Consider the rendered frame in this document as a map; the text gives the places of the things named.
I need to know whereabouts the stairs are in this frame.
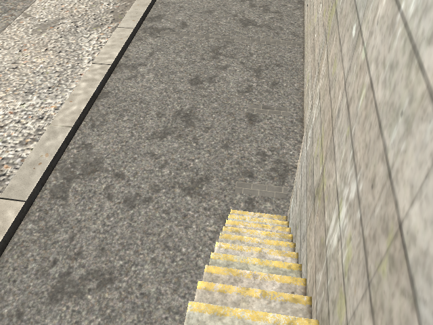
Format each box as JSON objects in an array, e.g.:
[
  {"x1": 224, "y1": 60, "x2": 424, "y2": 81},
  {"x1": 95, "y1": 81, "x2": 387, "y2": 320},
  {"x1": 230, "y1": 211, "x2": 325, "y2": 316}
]
[{"x1": 184, "y1": 209, "x2": 319, "y2": 325}]

